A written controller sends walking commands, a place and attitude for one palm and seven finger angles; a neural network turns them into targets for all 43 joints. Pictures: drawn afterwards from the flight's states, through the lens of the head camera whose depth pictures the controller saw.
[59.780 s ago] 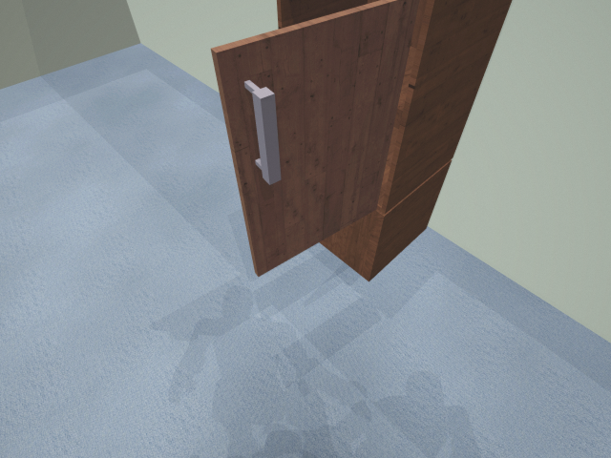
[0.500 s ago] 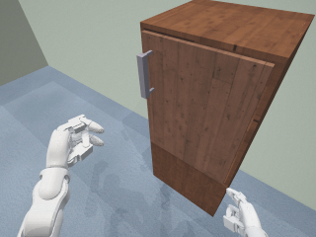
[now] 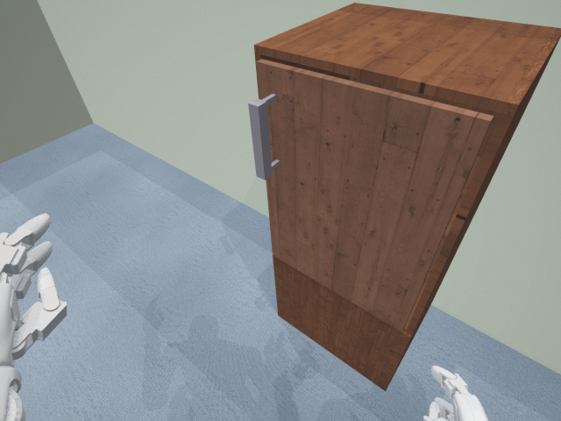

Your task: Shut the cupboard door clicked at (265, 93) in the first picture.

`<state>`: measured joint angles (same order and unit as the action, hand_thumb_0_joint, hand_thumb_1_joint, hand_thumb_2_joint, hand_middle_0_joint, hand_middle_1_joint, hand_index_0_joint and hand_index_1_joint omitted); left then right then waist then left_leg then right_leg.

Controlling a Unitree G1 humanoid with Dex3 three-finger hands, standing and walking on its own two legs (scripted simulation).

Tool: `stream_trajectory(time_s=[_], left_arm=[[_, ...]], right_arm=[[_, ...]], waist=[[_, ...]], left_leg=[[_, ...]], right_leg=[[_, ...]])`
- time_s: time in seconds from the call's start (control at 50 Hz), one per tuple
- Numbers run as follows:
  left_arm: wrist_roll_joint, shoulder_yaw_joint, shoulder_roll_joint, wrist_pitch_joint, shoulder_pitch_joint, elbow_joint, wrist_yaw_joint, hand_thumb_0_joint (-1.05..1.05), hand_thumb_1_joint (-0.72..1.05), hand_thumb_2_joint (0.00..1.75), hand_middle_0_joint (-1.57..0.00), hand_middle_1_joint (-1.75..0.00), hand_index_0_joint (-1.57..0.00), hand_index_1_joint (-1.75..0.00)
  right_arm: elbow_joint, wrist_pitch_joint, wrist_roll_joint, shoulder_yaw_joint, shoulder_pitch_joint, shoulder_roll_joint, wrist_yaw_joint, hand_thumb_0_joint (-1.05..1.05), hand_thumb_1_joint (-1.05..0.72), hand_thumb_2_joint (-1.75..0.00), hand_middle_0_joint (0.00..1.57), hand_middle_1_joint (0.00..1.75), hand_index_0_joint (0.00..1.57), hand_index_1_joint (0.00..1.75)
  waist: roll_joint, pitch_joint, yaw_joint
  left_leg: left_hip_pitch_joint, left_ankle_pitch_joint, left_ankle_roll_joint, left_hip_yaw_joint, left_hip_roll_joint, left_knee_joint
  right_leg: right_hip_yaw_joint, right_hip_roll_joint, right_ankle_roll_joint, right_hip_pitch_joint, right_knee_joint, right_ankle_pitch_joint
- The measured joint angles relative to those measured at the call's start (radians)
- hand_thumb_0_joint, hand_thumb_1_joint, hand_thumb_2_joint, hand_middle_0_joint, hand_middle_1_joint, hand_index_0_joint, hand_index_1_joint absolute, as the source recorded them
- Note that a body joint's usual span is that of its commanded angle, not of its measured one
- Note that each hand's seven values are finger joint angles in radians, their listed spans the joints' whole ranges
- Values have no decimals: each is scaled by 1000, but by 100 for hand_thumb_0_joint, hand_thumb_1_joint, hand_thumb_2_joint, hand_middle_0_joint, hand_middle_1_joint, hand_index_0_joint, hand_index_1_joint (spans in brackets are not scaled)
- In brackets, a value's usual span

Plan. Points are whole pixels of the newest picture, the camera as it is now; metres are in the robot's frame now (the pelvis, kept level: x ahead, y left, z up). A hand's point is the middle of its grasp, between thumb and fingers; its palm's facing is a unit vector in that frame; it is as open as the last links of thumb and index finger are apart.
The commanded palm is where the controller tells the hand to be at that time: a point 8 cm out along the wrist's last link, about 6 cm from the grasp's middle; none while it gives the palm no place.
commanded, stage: draw the hand back to the body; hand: left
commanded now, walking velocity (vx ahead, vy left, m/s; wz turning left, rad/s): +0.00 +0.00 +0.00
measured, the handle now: (267, 137) +0.64 +0.11 +0.10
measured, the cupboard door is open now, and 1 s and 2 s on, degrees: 0 0 0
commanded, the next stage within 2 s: step back with the hand held close in 0.24 s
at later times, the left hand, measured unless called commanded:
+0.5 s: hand (66, 296) +0.19 +0.27 +0.16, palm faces +0.45 -0.79 -0.42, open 7.4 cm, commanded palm +0.14 +0.30 +0.17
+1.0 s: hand (28, 349) +0.13 +0.28 +0.15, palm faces +0.43 -0.77 -0.46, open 7.4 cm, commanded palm +0.08 +0.31 +0.17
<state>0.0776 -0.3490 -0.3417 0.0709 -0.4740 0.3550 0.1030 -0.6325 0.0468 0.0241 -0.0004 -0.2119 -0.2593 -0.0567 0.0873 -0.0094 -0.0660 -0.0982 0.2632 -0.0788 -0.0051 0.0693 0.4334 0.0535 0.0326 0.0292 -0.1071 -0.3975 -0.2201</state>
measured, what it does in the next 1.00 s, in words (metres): shifts its weight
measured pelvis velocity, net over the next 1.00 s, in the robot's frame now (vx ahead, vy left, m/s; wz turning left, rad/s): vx -0.07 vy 0.01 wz -0.03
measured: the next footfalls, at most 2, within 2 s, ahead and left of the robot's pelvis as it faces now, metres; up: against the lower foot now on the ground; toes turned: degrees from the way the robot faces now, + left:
right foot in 1.44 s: -0.05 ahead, -0.12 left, +0.00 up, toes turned +2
left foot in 1.84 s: -0.18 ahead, +0.15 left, +0.00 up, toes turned -2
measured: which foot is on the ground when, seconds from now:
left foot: down 0.00-1.00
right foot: down 0.00-1.00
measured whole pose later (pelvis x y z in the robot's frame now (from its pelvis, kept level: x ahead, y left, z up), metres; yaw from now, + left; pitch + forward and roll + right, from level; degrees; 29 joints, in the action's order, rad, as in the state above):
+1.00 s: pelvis -0.07 +0.01 -0.02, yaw -2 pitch -1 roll -1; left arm 0.02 -0.43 -0.39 0.18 -0.51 0.44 0.13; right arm -0.53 -0.02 0.02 -0.01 -0.25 -0.24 -0.08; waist 0.02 -0.03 0.00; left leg -0.38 0.28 -0.11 -0.07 0.07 0.66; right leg 0.02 0.02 0.01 -0.40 -0.63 -0.21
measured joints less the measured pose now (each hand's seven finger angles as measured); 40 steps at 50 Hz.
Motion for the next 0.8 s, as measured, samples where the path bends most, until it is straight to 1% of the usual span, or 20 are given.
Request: stream_trajectory(time_s=[0.08, 0.14, 0.26, 0.4, 0.48, 0.52, 0.64, 0.74, 0.8], left_arm=[[-3, 20, 18, 4, 23, -5, 4, 2, 89, 90, -25, -34, -24, -34], [-3, 27, 17, 7, 27, -3, 0, 2, 89, 90, -23, -32, -22, -32], [-1, 20, 5, 6, 29, 2, -6, 2, 89, 90, -22, -30, -21, -30], [1, 6, 0, 7, 20, 8, -11, 2, 89, 90, -22, -30, -21, -30], [1, -33, -14, 55, 8, 6, -4, 2, 89, 90, -22, -30, -21, -30], [0, -37, -16, 69, -4, 12, 2, 2, 89, 90, -21, -30, -21, -30], [-2, -27, -34, 73, -50, 54, 9, 2, 89, 90, -21, -30, -21, -30], [-4, -53, -73, 73, -62, 88, 12, 2, 89, 90, -22, -30, -21, -30], [-7, -70, -84, 80, -62, 100, 16, 2, 89, 90, -22, -30, -21, -30]], right_arm=[[-2, 16, -2, 5, 15, 5, -3, 1, -90, -90, 20, 30, 20, 30], [2, 22, -4, 13, 24, 18, -2, 1, -90, -90, 20, 30, 20, 30], [10, 25, -7, 25, 27, 37, 3, 1, -90, -90, 21, 30, 20, 30], [10, 13, -7, 24, 12, 33, 8, 1, -90, -90, 21, 30, 20, 30], [23, -8, -6, 11, 9, 22, 8, 1, -90, -90, 21, 30, 20, 30], [25, -21, -4, 0, 10, 12, 8, 1, -90, -90, 21, 30, 20, 30], [43, -62, 2, -27, 9, -11, -8, 1, -90, -90, 21, 30, 20, 30], [74, -82, 3, -32, 7, -3, -18, 1, -90, -90, 20, 30, 20, 30], [87, -84, 2, -27, 3, 7, -19, 1, -90, -90, 20, 30, 20, 30]], waist=[[-4, 2, -3], [-9, 2, 0], [-10, 5, 5], [-1, 3, 6], [3, -19, 26], [2, -26, 36], [-22, -27, 56], [-47, -17, 63], [-58, -16, 66]], left_leg=[[-1, -5, -1, 2, 3, -1], [0, -6, 1, 0, 1, -2], [6, -6, 4, -5, -4, -6], [-4, -5, 5, -5, -7, -3], [-79, 16, 5, 0, -15, 55], [-110, 25, 5, -1, -14, 79], [-156, 28, -8, -28, 7, 109], [-181, 16, -18, -51, 16, 122], [-198, 7, -22, -61, 15, 133]], right_leg=[[2, -3, 0, -3, -4, 1], [1, -2, 1, -2, -4, 3], [-4, 4, 4, 4, 4, 7], [-5, 7, 5, -4, 7, 9], [4, 14, 8, -61, -15, 5], [4, 12, 7, -92, -40, -3], [-18, -11, -9, -171, -129, -32], [-39, -21, -18, -213, -172, -29], [-46, -20, -21, -233, -184, -17]])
